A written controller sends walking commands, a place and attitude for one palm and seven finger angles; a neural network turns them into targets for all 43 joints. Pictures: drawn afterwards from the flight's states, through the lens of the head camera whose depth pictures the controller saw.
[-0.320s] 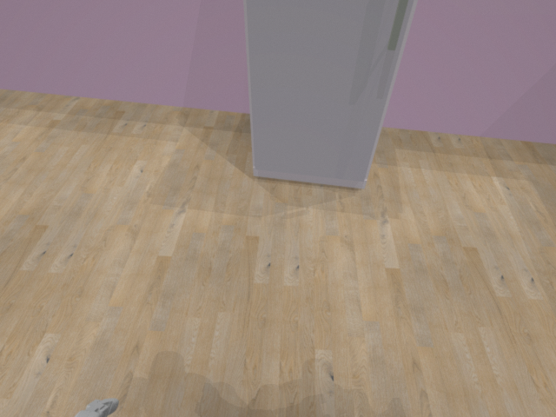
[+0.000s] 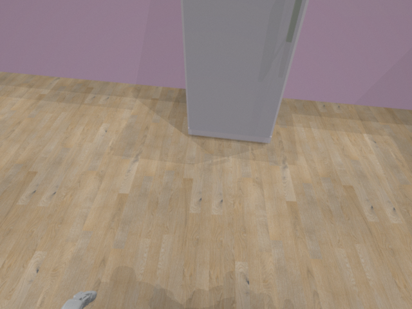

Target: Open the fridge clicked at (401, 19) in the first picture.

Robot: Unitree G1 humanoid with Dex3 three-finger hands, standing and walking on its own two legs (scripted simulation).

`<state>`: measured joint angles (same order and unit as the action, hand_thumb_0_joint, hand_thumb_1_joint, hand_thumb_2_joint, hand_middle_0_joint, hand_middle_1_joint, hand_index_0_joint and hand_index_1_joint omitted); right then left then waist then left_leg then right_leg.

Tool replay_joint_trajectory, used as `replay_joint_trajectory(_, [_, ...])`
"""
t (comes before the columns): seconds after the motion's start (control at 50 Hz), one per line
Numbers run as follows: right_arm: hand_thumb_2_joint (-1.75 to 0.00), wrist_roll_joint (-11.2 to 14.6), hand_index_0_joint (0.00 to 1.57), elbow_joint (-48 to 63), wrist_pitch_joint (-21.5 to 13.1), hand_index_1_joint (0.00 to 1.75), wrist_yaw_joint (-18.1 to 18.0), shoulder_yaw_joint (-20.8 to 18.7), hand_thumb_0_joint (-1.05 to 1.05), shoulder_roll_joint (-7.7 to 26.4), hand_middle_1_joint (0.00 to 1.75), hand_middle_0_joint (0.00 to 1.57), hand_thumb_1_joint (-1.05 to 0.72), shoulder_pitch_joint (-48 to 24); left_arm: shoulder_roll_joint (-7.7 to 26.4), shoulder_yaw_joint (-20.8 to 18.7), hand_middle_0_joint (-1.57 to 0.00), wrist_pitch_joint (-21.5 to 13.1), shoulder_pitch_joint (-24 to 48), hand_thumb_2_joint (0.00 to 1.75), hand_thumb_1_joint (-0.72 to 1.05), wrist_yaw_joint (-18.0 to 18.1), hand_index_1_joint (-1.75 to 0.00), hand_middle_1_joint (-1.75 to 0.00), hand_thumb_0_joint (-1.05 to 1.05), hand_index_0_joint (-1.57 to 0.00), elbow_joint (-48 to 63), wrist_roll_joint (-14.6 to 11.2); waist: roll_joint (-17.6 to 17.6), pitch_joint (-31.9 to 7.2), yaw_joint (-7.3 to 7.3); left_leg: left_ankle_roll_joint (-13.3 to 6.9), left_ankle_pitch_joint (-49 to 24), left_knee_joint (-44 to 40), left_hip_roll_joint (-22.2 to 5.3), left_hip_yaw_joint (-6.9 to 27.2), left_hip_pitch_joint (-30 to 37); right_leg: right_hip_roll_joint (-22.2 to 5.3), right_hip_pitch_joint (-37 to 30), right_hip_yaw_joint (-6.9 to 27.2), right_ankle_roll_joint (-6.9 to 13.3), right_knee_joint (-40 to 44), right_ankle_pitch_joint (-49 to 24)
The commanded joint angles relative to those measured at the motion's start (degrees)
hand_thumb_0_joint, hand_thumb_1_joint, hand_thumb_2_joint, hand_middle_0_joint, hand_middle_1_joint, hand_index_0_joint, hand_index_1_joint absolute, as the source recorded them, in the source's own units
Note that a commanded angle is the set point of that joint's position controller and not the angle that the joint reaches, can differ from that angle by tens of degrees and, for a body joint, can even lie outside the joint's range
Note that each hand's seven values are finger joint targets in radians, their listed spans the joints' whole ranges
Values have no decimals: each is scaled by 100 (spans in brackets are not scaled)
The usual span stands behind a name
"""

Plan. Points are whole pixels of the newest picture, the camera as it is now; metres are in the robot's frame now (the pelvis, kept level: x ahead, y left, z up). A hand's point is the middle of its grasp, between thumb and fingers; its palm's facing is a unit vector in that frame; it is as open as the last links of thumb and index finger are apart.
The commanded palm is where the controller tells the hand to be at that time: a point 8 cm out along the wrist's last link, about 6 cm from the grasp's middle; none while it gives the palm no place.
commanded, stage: stand and wait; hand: right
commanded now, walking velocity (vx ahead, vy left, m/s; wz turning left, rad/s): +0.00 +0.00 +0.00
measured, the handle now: out of the picture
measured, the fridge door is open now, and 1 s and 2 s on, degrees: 0 0 0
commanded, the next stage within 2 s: look at it before walking up in 0.50 s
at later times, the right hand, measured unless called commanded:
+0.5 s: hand out of the picture +0.06 -0.24 -0.15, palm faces -0.03 +0.94 -0.34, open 7.4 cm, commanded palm none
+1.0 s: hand out of the picture +0.05 -0.24 -0.15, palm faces -0.04 +0.94 -0.33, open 7.3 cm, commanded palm none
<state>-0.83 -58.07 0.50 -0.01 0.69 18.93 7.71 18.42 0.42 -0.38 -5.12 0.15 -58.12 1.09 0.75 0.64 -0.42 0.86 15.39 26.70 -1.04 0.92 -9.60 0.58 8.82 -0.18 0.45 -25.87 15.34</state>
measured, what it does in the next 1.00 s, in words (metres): stands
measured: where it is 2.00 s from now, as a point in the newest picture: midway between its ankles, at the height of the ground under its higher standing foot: outside the picture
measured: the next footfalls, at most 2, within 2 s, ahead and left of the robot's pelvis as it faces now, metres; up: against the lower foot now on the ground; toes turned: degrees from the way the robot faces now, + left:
left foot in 1.96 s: +0.37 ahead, +0.11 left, +0.00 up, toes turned +4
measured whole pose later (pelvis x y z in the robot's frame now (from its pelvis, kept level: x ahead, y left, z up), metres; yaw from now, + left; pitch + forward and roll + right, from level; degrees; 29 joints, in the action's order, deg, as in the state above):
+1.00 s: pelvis -0.02 +0.01 +0.00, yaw +0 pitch -2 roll +0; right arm -0.8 -62.3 0.1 0.1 0.5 19.6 8.5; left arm 19.3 0.3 -0.3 -7.3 -0.1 -63.6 0.7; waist 0.6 1.7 0.0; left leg 0.1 11.5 22.5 0.0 1.0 -9.0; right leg -0.5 8.1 -0.3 -0.4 -21.9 11.7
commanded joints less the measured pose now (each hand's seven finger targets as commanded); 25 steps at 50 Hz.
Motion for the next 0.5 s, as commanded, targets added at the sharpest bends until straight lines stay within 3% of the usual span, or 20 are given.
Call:
replay_joint_trajectory(0.0, [-90, 20, 20, 376, -175, 30, -84, -281, 0, 1202, 30, 20, -90, -284, 1200, -304, -20, -153, 306, 90, 90, 73, -30, -30, 0, -20, 302, -26, -61, -335, 47, -287, -1282, -408, -553, 473, 48, -652, -44, 493, 185, 422, -1290])
replay_joint_trajectory(0.48, [-90, 31, 20, 22, -193, 30, -68, -253, 0, 1241, 30, 20, -90, -248, 1258, -255, -20, -142, 111, 90, 90, 46, -30, -30, 0, -20, -149, -54, -53, -161, 38, -286, -712, -789, -572, 605, -1, -709, -31, 551, 135, 716, -803])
